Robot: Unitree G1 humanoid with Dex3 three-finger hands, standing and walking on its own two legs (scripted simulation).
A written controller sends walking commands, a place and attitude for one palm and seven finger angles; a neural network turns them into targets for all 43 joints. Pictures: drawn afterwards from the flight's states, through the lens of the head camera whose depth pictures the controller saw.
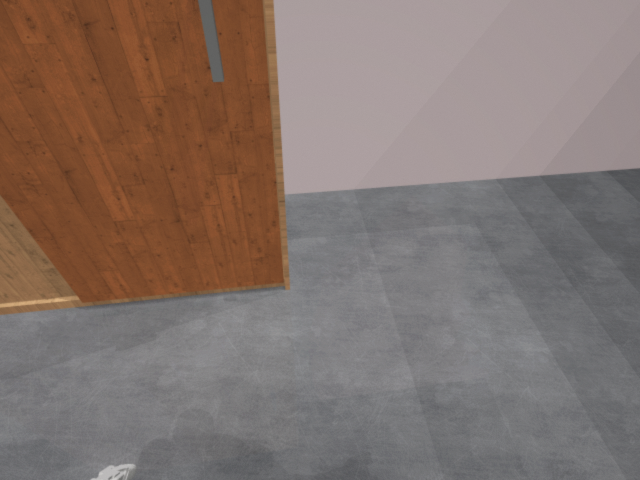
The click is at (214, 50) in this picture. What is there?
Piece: wardrobe's sliding door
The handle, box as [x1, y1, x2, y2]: [198, 0, 223, 81]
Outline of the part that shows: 198,0 213,81 223,81 223,73 211,0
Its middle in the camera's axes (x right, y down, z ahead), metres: -0.22 -0.44 +0.75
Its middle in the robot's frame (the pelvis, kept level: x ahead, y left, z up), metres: +0.87 +0.28 +0.22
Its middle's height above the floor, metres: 0.99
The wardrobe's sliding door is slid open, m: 0.00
